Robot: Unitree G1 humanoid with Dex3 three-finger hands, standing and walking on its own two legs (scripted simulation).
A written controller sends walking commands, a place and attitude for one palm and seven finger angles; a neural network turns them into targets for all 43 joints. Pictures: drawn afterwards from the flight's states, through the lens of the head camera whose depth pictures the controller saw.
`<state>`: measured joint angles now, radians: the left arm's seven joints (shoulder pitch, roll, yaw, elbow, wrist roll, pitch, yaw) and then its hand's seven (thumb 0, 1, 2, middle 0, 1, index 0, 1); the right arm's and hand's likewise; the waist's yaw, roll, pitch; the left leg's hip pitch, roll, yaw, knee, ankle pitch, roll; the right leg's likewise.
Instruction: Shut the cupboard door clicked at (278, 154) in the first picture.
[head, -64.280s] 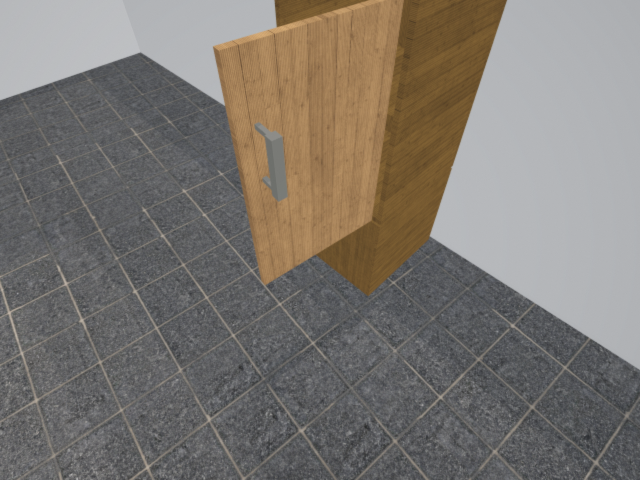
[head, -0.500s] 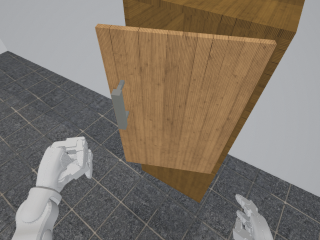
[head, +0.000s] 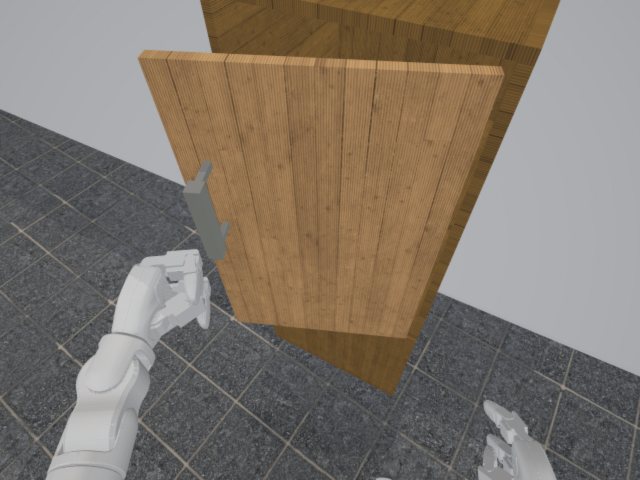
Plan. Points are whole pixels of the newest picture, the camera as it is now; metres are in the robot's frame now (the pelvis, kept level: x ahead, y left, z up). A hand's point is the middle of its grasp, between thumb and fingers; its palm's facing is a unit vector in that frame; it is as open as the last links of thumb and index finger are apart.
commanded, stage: bring the fist close to the handle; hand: left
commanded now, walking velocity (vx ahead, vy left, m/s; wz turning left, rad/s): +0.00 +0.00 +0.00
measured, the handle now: (211, 212) +0.44 +0.17 +0.08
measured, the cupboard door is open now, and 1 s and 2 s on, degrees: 22 22 6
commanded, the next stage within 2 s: push the door shut along its arc in 0.68 s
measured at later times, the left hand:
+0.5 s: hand (216, 272) +0.34 +0.14 +0.09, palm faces -0.06 -1.00 -0.03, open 3.1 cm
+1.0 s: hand (224, 263) +0.36 +0.14 +0.08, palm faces -0.14 -0.99 -0.03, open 3.1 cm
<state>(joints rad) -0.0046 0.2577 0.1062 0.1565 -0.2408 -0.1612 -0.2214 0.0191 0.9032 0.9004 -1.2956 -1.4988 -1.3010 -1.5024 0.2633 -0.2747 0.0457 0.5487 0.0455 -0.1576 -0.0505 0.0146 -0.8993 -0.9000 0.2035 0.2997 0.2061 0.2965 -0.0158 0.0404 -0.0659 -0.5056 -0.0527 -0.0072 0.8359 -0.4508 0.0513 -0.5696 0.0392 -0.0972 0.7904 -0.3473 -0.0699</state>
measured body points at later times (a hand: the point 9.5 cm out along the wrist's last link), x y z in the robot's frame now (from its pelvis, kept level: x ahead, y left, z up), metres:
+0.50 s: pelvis +0.01 -0.01 +0.01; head +0.04 -0.02 +0.45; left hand +0.33 +0.20 +0.09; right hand +0.15 -0.25 -0.09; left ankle -0.02 +0.09 -0.70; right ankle +0.03 -0.08 -0.70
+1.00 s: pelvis +0.00 +0.01 +0.00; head +0.03 +0.00 +0.45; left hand +0.36 +0.19 +0.09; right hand +0.14 -0.23 -0.09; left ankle -0.02 +0.09 -0.70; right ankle +0.03 -0.08 -0.70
